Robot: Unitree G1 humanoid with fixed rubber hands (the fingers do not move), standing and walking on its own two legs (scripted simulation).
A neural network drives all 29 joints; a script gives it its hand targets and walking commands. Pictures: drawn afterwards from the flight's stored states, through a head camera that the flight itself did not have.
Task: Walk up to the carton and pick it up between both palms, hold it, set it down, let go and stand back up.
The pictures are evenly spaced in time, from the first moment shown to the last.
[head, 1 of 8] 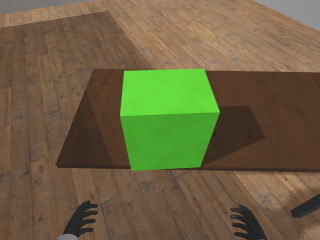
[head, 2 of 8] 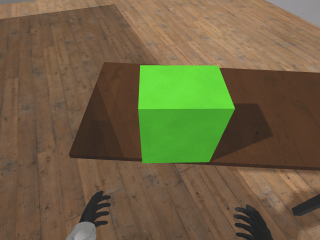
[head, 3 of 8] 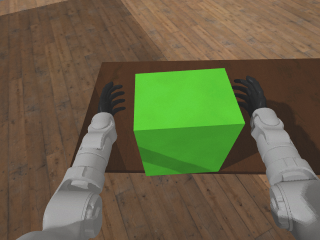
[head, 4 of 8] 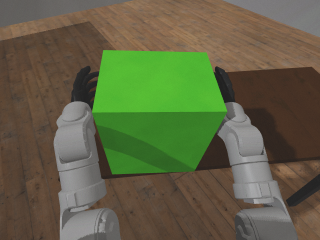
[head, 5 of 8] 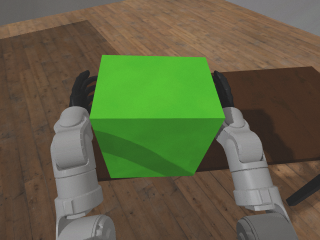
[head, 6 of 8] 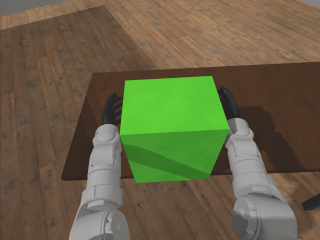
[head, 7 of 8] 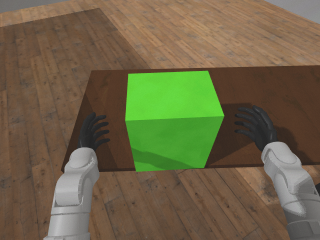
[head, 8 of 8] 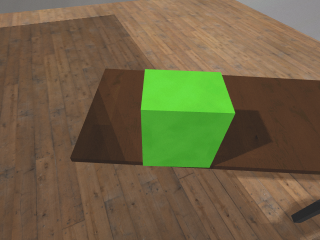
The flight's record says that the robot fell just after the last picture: no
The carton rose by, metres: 0.13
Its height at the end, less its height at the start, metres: +0.00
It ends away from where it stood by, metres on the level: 0.00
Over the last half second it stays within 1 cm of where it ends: yes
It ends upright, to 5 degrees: yes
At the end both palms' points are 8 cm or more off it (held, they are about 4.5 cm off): yes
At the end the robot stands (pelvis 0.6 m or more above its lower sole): yes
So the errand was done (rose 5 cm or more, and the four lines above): yes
